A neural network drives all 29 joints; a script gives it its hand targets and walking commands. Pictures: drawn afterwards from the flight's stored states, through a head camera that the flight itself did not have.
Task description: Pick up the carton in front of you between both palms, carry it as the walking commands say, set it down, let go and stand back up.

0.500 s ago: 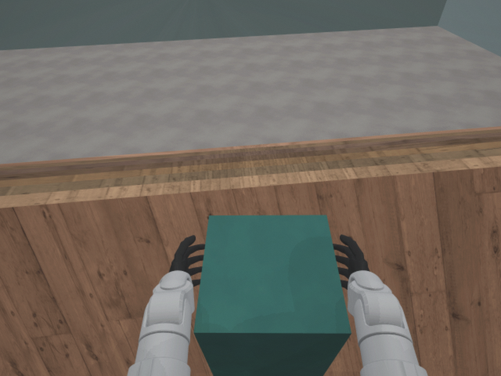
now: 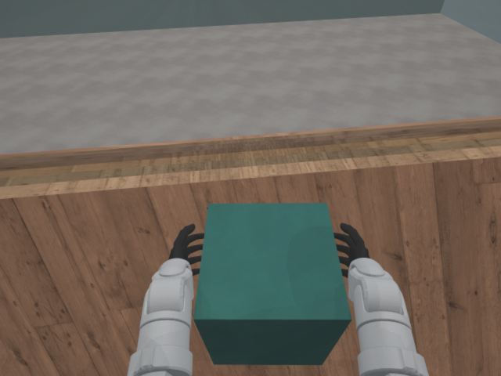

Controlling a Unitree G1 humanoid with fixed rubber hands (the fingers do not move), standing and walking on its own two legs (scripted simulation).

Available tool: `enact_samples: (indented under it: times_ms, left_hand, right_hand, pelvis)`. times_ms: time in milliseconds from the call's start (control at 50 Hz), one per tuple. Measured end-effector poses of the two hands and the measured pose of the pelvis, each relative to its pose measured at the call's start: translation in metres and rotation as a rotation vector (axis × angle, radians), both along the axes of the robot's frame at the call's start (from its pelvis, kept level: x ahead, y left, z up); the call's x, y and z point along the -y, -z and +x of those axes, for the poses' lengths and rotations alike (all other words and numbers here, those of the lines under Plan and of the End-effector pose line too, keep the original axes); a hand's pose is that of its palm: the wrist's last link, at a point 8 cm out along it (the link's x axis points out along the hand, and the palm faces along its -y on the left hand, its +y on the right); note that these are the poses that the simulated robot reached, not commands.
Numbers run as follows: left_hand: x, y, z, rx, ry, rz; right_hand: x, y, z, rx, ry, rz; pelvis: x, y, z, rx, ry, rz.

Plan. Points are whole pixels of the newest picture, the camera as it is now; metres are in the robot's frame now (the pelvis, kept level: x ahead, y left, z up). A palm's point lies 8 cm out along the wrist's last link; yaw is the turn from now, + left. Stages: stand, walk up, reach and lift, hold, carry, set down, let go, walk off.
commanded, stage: reach and lift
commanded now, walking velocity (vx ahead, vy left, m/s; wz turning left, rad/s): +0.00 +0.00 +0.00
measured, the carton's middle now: (267, 287) +0.29 +0.00 -0.04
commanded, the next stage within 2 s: hold in 0.48 s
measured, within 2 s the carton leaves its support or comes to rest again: neither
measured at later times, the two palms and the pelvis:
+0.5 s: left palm (178, 262) +0.30 +0.15 +0.04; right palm (359, 262) +0.30 -0.15 +0.04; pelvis +0.01 +0.00 +0.00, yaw +0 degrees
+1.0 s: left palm (176, 262) +0.29 +0.15 +0.05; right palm (362, 262) +0.29 -0.15 +0.05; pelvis +0.00 +0.00 +0.00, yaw +0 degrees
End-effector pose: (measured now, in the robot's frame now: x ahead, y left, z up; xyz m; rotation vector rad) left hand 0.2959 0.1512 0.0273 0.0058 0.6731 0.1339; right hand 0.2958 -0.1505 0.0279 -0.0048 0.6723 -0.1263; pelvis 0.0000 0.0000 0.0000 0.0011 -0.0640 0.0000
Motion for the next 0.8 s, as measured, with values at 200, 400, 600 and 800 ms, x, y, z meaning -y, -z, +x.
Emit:
enact_samples:
  times_ms: [200,400,600,800]
  left_hand:
    - [0.0,-0.004,0.003,-0.004,0.012,0.018]
    - [0.0,-0.008,0.002,-0.004,0.016,0.024]
    - [0.0,-0.022,-0.002,0.028,0.012,0.019]
    - [0.0,-0.024,-0.008,0.007,0.007,0.011]
  right_hand:
    - [0.0,-0.004,0.003,-0.003,-0.013,-0.017]
    - [-0.001,-0.008,0.002,-0.004,-0.016,-0.022]
    - [0.0,-0.022,-0.002,0.028,-0.013,-0.018]
    - [0.0,-0.024,-0.008,0.007,-0.007,-0.011]
  pelvis:
    - [0.0,-0.003,0.01,0.005,0.0,0.0]
    - [0.0,-0.004,0.014,0.016,-0.001,-0.001]
    - [0.0,-0.005,0.011,0.034,0.001,0.0]
    - [0.0,-0.004,0.004,0.06,0.002,0.0]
